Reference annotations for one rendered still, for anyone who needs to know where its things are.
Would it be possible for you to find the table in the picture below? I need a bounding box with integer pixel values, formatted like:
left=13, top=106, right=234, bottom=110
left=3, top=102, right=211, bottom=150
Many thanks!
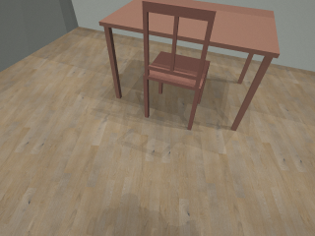
left=98, top=0, right=280, bottom=131

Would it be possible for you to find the chair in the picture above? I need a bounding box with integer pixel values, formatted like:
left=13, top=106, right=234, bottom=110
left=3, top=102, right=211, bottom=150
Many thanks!
left=142, top=0, right=217, bottom=131

